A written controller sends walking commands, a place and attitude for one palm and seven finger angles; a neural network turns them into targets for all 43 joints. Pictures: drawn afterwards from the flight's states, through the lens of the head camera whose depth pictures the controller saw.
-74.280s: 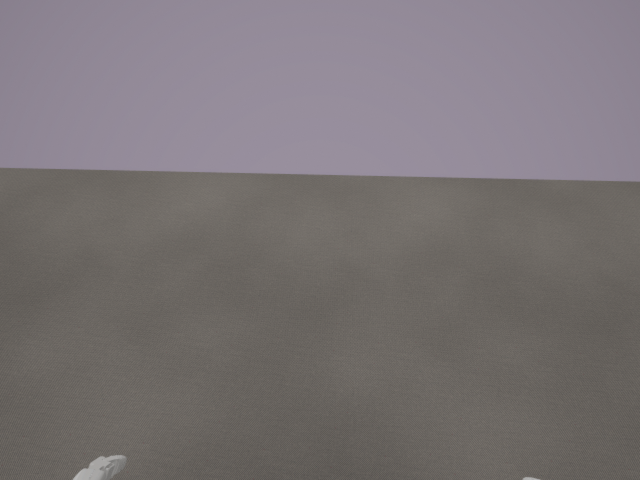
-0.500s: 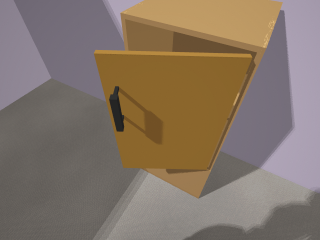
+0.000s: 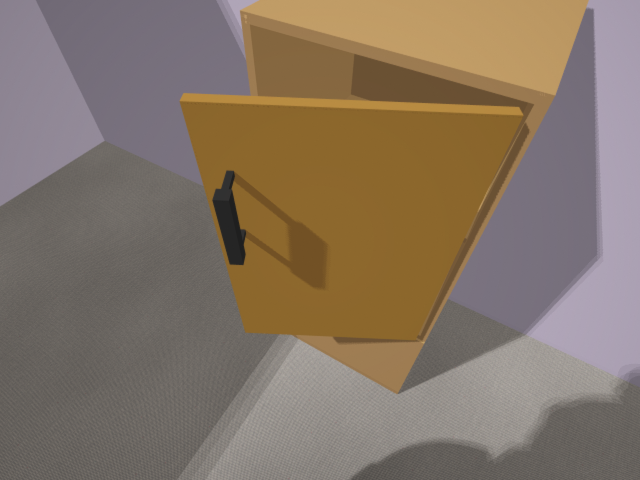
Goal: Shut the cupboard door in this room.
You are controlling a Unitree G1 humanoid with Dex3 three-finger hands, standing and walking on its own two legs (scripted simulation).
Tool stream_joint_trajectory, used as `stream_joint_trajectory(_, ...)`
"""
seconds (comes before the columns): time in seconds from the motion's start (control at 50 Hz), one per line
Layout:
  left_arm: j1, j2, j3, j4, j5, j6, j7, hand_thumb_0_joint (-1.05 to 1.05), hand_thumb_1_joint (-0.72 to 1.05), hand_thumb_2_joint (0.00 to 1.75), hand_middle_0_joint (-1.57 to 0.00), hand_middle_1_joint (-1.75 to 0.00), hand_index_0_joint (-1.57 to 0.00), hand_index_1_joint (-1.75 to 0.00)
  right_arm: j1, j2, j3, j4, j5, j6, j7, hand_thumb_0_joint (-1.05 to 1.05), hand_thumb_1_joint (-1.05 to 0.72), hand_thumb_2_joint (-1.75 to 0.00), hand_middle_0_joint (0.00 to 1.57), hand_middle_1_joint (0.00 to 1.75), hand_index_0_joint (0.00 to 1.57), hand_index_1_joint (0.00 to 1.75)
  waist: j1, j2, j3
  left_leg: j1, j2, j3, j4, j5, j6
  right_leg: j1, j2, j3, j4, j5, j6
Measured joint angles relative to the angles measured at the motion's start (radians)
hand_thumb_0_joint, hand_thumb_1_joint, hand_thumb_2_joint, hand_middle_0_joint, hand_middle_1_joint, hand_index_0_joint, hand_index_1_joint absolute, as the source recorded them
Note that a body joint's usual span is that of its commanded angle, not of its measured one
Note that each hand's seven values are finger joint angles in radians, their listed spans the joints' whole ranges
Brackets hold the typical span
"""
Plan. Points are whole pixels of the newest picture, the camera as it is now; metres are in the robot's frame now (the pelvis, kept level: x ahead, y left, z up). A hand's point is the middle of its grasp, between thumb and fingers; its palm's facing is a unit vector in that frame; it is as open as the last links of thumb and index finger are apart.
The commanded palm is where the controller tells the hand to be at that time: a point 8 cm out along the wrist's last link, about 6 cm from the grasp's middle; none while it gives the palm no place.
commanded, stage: look again from close up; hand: left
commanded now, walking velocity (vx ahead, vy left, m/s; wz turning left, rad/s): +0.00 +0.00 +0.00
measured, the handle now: (233, 219) +0.44 +0.16 +0.06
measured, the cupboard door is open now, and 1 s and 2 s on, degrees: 28 28 28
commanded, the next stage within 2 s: raise the hand and make a fist in 0.46 s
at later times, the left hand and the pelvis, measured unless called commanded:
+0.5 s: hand out of the picture +0.04 +0.23 -0.17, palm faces -0.02 -0.97 -0.25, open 7.4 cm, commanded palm none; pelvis +0.01 +0.03 -0.01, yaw -1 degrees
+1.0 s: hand out of the picture +0.12 +0.22 -0.05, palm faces +0.11 -0.99 -0.03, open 6.1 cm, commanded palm +0.12 +0.27 -0.03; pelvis -0.05 +0.00 -0.09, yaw +2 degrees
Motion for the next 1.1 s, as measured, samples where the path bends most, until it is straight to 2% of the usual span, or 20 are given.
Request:
stream_joint_trajectory(0.04,0.015,-0.003,-0.006,-0.017,0.003,-0.016,0.004,0.00,0.91,0.90,-0.20,-0.30,-0.20,-0.30,-0.008,-0.024,-0.006,-0.036,0.000,-0.008,0.007,0.02,-0.93,-0.90,0.20,0.30,0.20,0.30,-0.007,0.018,-0.003,-0.022,0.005,-0.010,0.041,-0.036,0.000,-0.021,0.007,0.006,0.032,-0.015,0.002)
stream_joint_trajectory(0.1,0.018,0.011,-0.009,-0.031,0.002,-0.018,0.003,0.00,0.90,0.90,-0.20,-0.30,-0.20,-0.30,-0.013,-0.037,-0.006,-0.077,0.000,-0.025,0.010,0.01,-0.93,-0.90,0.19,0.30,0.20,0.30,-0.015,0.015,-0.009,-0.027,-0.011,-0.001,0.070,-0.053,0.003,-0.036,-0.010,0.013,0.082,-0.049,0.011)
stream_joint_trajectory(0.36,-0.040,0.096,-0.008,-0.097,-0.001,0.012,-0.003,0.00,0.90,0.90,-0.20,-0.30,-0.20,-0.30,-0.053,-0.035,0.018,-0.107,-0.003,-0.026,0.017,0.00,-0.93,-0.90,0.19,0.30,0.20,0.30,0.004,-0.002,-0.030,-0.001,-0.055,0.031,0.058,-0.061,0.039,-0.036,-0.058,0.039,0.116,-0.078,0.042)
stream_joint_trajectory(0.58,-0.051,0.108,-0.013,-0.088,0.001,0.013,-0.003,0.00,0.90,0.90,-0.20,-0.30,-0.20,-0.30,-0.056,-0.048,0.023,-0.082,0.001,-0.022,0.022,0.00,-0.91,-0.90,0.20,0.30,0.20,0.30,0.002,-0.008,-0.010,0.003,-0.059,0.038,0.027,-0.039,0.042,-0.033,-0.062,0.044,0.085,-0.057,0.050)
stream_joint_trajectory(0.6,-0.009,0.100,0.049,-0.250,-0.015,0.071,-0.013,0.00,0.90,0.90,-0.20,-0.30,-0.20,-0.30,-0.047,-0.050,0.025,-0.113,0.009,-0.048,0.012,0.00,-0.91,-0.90,0.20,0.30,0.20,0.30,-0.002,-0.008,0.009,-0.013,-0.052,0.032,0.055,-0.046,0.041,-0.057,-0.057,0.031,0.126,-0.055,0.045)
stream_joint_trajectory(0.62,0.043,0.106,0.068,-0.439,-0.047,0.070,0.002,0.01,0.90,0.90,-0.20,-0.30,-0.21,-0.30,-0.025,-0.052,0.032,-0.154,0.031,-0.103,-0.013,0.00,-0.91,-0.90,0.20,0.30,0.20,0.30,0.000,-0.015,0.022,-0.030,-0.051,0.030,0.079,-0.056,0.039,-0.110,-0.060,0.013,0.222,-0.059,0.038)
stream_joint_trajectory(0.66,0.136,0.124,0.063,-0.771,-0.110,0.023,0.039,0.01,0.90,0.90,-0.21,-0.30,-0.21,-0.30,0.026,-0.052,0.021,-0.227,0.060,-0.213,-0.038,0.01,-0.91,-0.90,0.20,0.30,0.20,0.30,-0.005,-0.034,0.010,-0.054,-0.070,0.027,0.110,-0.065,0.036,-0.219,-0.076,-0.005,0.441,-0.042,0.026)
stream_joint_trajectory(0.68,0.147,0.127,0.064,-0.880,-0.129,-0.006,0.043,0.01,0.90,0.90,-0.21,-0.31,-0.21,-0.31,0.048,-0.054,0.006,-0.260,0.061,-0.253,-0.033,0.01,-0.91,-0.90,0.20,0.30,0.20,0.30,-0.012,-0.038,-0.008,-0.072,-0.085,0.018,0.123,-0.067,0.035,-0.257,-0.080,-0.012,0.481,-0.043,0.022)
stream_joint_trajectory(0.72,0.120,0.116,0.082,-0.999,-0.161,-0.098,0.017,0.01,0.90,0.90,-0.23,-0.32,-0.23,-0.32,0.070,-0.068,-0.015,-0.323,0.052,-0.304,-0.015,0.01,-0.91,-0.90,0.20,0.30,0.20,0.30,-0.027,-0.032,-0.057,-0.144,-0.108,-0.001,0.183,-0.079,0.034,-0.316,-0.080,-0.028,0.445,-0.082,0.005)
stream_joint_trajectory(0.76,0.074,0.097,0.125,-1.012,-0.198,-0.234,-0.057,0.01,0.90,0.90,-0.24,-0.35,-0.25,-0.34,0.053,-0.089,-0.024,-0.369,0.044,-0.320,0.006,0.01,-0.91,-0.90,0.20,0.30,0.20,0.30,-0.034,-0.023,-0.115,-0.253,-0.111,-0.002,0.280,-0.110,0.032,-0.383,-0.075,-0.020,0.448,-0.175,-0.013)
stream_joint_trajectory(0.82,0.037,0.086,0.188,-0.959,-0.258,-0.438,-0.233,0.00,0.90,0.90,-0.28,-0.39,-0.28,-0.39,-0.024,-0.106,-0.033,-0.416,0.028,-0.307,0.029,0.01,-0.91,-0.90,0.20,0.30,0.20,0.30,-0.030,-0.010,-0.176,-0.410,-0.085,-0.009,0.419,-0.143,0.018,-0.551,-0.046,-0.015,0.584,-0.169,-0.016)
stream_joint_trajectory(0.86,0.041,0.101,0.208,-0.932,-0.290,-0.513,-0.354,0.00,0.90,0.90,-0.31,-0.42,-0.31,-0.42,-0.058,-0.105,-0.042,-0.466,0.032,-0.297,0.036,0.01,-0.91,-0.90,0.20,0.30,0.20,0.30,-0.018,-0.025,-0.200,-0.495,-0.077,-0.014,0.499,-0.187,0.012,-0.641,-0.032,-0.009,0.665,-0.196,-0.027)
stream_joint_trajectory(0.9,0.065,0.112,0.215,-0.928,-0.318,-0.506,-0.429,0.00,0.90,0.90,-0.35,-0.46,-0.35,-0.45,-0.078,-0.113,-0.049,-0.523,0.041,-0.287,0.031,0.01,-0.91,-0.90,0.20,0.30,0.20,0.30,-0.006,-0.024,-0.201,-0.552,-0.068,-0.024,0.565,-0.201,0.003,-0.691,-0.023,-0.018,0.720,-0.215,-0.034)
stream_joint_trajectory(0.92,0.085,0.113,0.217,-0.933,-0.329,-0.488,-0.444,0.00,0.90,0.90,-0.36,-0.47,-0.36,-0.47,-0.084,-0.118,-0.051,-0.548,0.046,-0.284,0.025,0.01,-0.91,-0.90,0.20,0.30,0.20,0.30,0.001,-0.021,-0.199,-0.571,-0.065,-0.030,0.588,-0.209,0.003,-0.705,-0.021,-0.025,0.738,-0.221,-0.036)
stream_joint_trajectory(0.98,0.143,0.113,0.217,-0.976,-0.342,-0.448,-0.424,0.01,0.90,0.90,-0.42,-0.53,-0.42,-0.53,-0.085,-0.129,-0.050,-0.599,0.050,-0.291,0.003,0.01,-0.91,-0.90,0.19,0.30,0.20,0.30,0.027,-0.007,-0.194,-0.606,-0.059,-0.054,0.636,-0.223,0.002,-0.724,-0.014,-0.049,0.763,-0.230,-0.034)
stream_joint_trajectory(1.04,0.167,0.117,0.205,-1.047,-0.336,-0.462,-0.382,0.01,0.89,0.90,-0.47,-0.59,-0.47,-0.59,-0.078,-0.133,-0.033,-0.612,0.047,-0.313,-0.020,0.01,-0.91,-0.90,0.19,0.30,0.20,0.30,0.049,0.008,-0.181,-0.623,-0.056,-0.082,0.659,-0.227,0.006,-0.722,-0.009,-0.077,0.760,-0.227,-0.039)
stream_joint_trajectory(1.1,0.138,0.133,0.182,-1.104,-0.332,-0.475,-0.378,0.01,0.89,0.90,-0.52,-0.65,-0.52,-0.65,-0.073,-0.125,-0.002,-0.601,0.045,-0.326,-0.035,0.01,-0.91,-0.90,0.19,0.30,0.20,0.30,0.057,0.018,-0.170,-0.633,-0.055,-0.101,0.666,-0.225,0.008,-0.718,-0.005,-0.095,0.747,-0.219,-0.040)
